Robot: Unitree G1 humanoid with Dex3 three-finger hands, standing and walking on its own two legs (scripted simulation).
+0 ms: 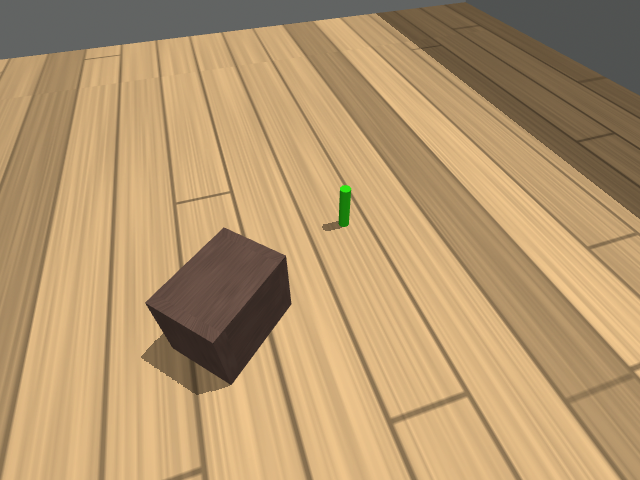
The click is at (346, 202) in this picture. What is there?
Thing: slim round
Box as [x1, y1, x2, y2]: [339, 185, 350, 226]
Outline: 343,185 340,187 339,224 341,226 346,226 348,224 350,187 347,185
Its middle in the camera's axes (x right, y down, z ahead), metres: +0.11 -0.14 +1.70
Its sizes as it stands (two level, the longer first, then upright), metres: 0.047 0.047 0.206
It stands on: the floor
